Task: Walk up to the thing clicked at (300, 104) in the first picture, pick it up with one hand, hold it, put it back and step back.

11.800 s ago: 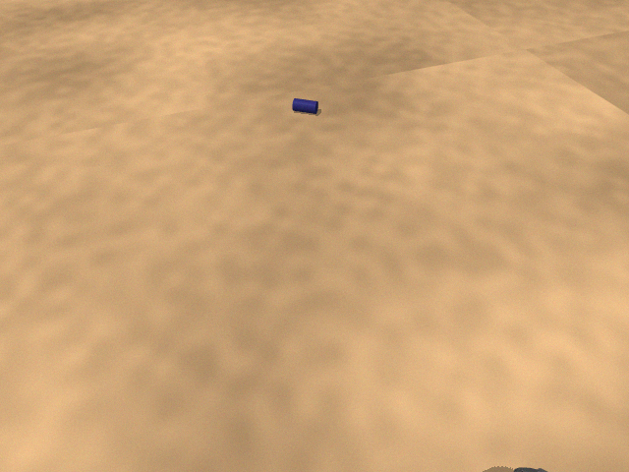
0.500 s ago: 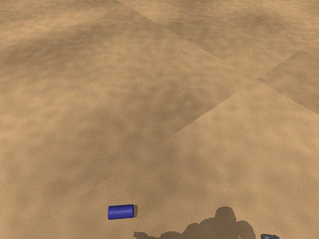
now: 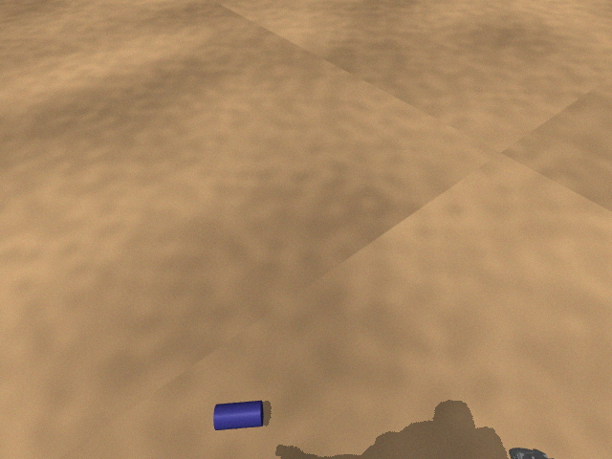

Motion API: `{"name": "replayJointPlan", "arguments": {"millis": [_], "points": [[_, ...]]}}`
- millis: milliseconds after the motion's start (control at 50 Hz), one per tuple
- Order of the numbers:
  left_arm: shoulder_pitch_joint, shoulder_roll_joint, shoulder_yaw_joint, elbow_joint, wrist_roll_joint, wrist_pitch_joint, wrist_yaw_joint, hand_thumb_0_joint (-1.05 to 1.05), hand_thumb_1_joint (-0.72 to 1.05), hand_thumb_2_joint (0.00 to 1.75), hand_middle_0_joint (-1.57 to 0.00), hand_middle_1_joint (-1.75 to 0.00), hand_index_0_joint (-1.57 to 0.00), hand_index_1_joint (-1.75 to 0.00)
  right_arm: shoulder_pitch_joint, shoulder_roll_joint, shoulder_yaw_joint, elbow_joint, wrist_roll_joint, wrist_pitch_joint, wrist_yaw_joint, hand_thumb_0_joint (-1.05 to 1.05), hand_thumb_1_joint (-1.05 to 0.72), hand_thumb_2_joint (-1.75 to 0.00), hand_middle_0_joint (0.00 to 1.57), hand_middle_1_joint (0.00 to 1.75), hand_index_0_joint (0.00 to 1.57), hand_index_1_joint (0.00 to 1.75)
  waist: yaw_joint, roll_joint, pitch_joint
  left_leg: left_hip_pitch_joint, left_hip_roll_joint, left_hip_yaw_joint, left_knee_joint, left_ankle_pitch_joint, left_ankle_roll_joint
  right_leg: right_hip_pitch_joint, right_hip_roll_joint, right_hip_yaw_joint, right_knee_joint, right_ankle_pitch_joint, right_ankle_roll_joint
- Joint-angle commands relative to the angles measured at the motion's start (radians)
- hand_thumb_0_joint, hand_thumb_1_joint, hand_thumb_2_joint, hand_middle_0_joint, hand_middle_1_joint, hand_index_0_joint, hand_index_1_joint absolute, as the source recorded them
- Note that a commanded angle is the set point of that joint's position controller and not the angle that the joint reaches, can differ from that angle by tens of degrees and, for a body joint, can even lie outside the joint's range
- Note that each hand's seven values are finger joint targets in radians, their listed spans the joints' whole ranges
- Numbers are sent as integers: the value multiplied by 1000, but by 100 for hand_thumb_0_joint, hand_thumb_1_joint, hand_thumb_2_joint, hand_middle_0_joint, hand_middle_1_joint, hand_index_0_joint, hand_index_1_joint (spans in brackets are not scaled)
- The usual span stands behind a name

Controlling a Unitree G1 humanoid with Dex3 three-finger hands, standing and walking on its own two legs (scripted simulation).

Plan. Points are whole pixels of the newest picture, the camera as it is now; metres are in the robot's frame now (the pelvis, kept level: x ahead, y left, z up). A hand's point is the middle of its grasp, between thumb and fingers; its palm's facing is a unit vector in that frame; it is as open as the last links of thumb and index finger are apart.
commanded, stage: walk up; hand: left
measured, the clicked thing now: (239, 415) +0.37 +0.24 -0.75
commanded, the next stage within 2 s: stand in 0.46 s
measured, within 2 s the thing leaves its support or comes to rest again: neither
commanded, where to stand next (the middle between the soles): +0.00 -0.01 m, yaw +2 degrees
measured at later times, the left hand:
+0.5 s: hand out of the picture +0.09 +0.25 -0.15, palm faces -0.01 -0.94 -0.33, open 7.3 cm
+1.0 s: hand out of the picture +0.06 +0.26 -0.15, palm faces -0.01 -0.94 -0.35, open 7.3 cm
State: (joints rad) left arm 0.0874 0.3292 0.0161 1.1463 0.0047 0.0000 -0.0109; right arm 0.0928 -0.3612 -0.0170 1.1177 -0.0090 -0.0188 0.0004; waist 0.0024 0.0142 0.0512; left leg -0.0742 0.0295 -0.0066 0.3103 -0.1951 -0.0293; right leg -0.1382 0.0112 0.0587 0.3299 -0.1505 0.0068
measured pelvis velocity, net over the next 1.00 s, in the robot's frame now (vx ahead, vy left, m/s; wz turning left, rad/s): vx -0.01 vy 0.00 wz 0.01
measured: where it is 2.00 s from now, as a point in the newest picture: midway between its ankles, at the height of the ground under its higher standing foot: outside the picture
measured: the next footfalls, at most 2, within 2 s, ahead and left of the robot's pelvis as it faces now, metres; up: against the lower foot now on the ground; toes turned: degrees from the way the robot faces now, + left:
left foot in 1.80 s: -0.05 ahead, +0.15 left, +0.00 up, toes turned -1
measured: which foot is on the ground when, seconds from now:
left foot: down 0.00-1.00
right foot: down 0.00-1.00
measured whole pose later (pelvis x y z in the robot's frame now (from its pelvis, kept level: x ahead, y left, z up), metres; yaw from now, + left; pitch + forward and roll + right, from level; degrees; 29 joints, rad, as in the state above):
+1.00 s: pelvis -0.01 +0.00 +0.00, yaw +0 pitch -2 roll +0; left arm 0.11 0.35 0.00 1.12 0.00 -0.01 -0.01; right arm 0.12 -0.36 -0.01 1.13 -0.01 -0.01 0.01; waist 0.00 0.01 0.06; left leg -0.08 0.02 -0.01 0.31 -0.19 -0.02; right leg -0.15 0.00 0.06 0.33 -0.15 0.01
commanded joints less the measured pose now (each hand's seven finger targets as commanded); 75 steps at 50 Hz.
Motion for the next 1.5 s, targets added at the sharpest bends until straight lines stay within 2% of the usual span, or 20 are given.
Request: {"name": "replayJointPlan", "arguments": {"millis": [0,40,280,420,440,500,820,840,880,980,1020,1060,1180,1240,1280,1320,1420,1440,1460,1480], "points": [[-47,222,44,-57,6,-24,12,0,90,90,-20,-30,-20,-30,-35,-203,-38,-60,3,-22,-9,0,-90,-90,20,30,20,30,-7,-31,-80,4,96,-55,-40,65,50,12,-123,87,-54,115,-34],[-50,220,47,-57,5,-23,13,0,90,90,-20,-30,-20,-30,-30,-204,-39,-58,2,-21,-10,0,-90,-90,20,30,20,30,-8,-29,-71,-11,96,-57,-40,69,49,12,-117,83,-57,92,-34],[-42,220,50,-65,3,-17,12,0,90,90,-20,-30,-20,-30,-15,-209,-37,-60,4,-26,-15,0,-90,-90,20,30,20,30,-5,-18,-94,5,104,-55,-37,139,50,26,-110,72,-21,161,-36],[-49,217,50,-72,4,-15,11,0,90,90,-20,-30,-20,-30,-2,-211,-37,-57,3,-25,-17,0,-90,-90,20,30,20,30,-10,-23,-92,-7,106,-57,-42,116,52,33,-112,77,-19,146,-40],[-43,224,39,-77,4,-24,12,0,90,90,-20,-30,-20,-30,-16,-204,-30,-54,-3,-19,-14,0,-90,-90,20,30,20,30,1,5,-66,-27,105,-60,-34,135,45,35,-123,84,-31,185,-32],[-40,236,39,-75,4,-31,15,0,90,90,-20,-30,-20,-30,-4,-201,-29,-57,0,-14,-10,0,-90,-90,20,30,20,30,-9,-25,-80,-6,104,-59,-38,118,44,31,-123,81,-30,184,-31],[-26,237,24,-81,2,-33,16,0,90,90,-20,-30,-20,-30,-6,-204,-26,-51,0,-11,-2,0,-90,-90,20,30,20,30,-6,-16,-69,-32,107,-75,-58,81,47,37,-121,72,-32,127,-26],[-15,238,24,-79,2,-33,16,0,90,90,-20,-30,-20,-30,-21,-214,-30,-52,1,-11,-2,0,-90,-90,20,30,20,30,1,-11,-71,-15,102,-76,-52,58,49,18,-121,75,-40,107,-26],[-18,241,23,-81,5,-35,16,0,90,90,-20,-30,-20,-30,-13,-212,-30,-54,0,-11,-2,0,-90,-90,20,30,20,30,-6,-15,-78,-12,106,-76,-51,83,50,23,-122,71,-34,125,-25],[-10,242,21,-79,3,-35,17,0,90,90,-20,-30,-20,-30,-11,-208,-30,-49,0,-7,-1,0,-90,-90,20,30,20,30,-4,-27,-59,-17,98,-78,-48,40,50,0,-120,73,-48,76,-23],[-12,245,21,-81,4,-36,18,0,90,90,-20,-30,-20,-30,-5,-210,-30,-51,0,-7,0,0,-90,-90,20,30,20,30,-8,-14,-78,-11,101,-77,-44,67,52,16,-125,73,-41,102,-26],[-8,249,19,-82,4,-35,17,0,90,90,-20,-30,-20,-30,-7,-205,-29,-50,-1,-8,0,0,-90,-90,20,30,20,30,-7,-21,-59,-20,97,-78,-52,40,49,-1,-124,75,-47,75,-26],[-4,249,20,-83,5,-35,18,0,90,90,-20,-30,-20,-30,-1,-209,-29,-50,0,-8,0,0,-90,-90,20,30,20,30,-6,-14,-65,-33,98,-81,-53,54,52,17,-126,72,-36,88,-28],[-1,250,20,-80,3,-33,17,0,90,90,-20,-30,-20,-30,1,-204,-28,-48,-1,-6,1,0,-90,-90,20,30,20,30,-4,-20,-41,-56,93,-86,-60,3,50,4,-119,72,-47,16,-26],[6,249,18,-80,6,-33,16,0,90,90,-20,-30,-20,-30,-2,-209,-30,-49,-1,-6,1,0,-90,-90,20,30,20,30,-2,-19,-39,-52,92,-87,-60,-12,51,-9,-122,75,-52,6,-27],[5,245,17,-85,4,-33,16,0,90,90,-20,-30,-20,-30,1,-217,-33,-49,0,-8,1,0,-90,-90,20,30,20,30,-3,-9,-66,-27,95,-85,-48,31,51,2,-124,76,-42,51,-30],[8,244,17,-85,5,-34,17,0,90,90,-20,-30,-20,-30,-2,-213,-31,-52,0,-9,0,0,-90,-90,20,30,20,30,-3,-15,-73,-31,97,-86,-46,56,54,17,-126,68,-31,95,-27],[3,292,61,-105,-10,-18,26,0,90,90,-20,-30,-20,-30,-19,-261,-50,-58,11,11,-2,0,-90,-90,20,30,20,30,7,-33,45,-84,84,-96,55,256,71,-77,-115,81,58,314,-30],[14,288,64,-119,-13,-11,31,0,90,90,-20,-30,-20,-30,3,-241,-52,-71,20,17,-6,0,-90,-90,20,30,20,30,0,-35,6,-74,88,-78,89,334,72,-60,-114,62,87,369,-44],[19,283,67,-131,-14,-7,33,0,90,90,-20,-30,-20,-30,15,-241,-56,-76,27,22,-7,0,-90,-90,20,30,20,30,-5,-26,-46,-60,88,-76,121,363,78,-36,-116,57,110,400,-58]]}}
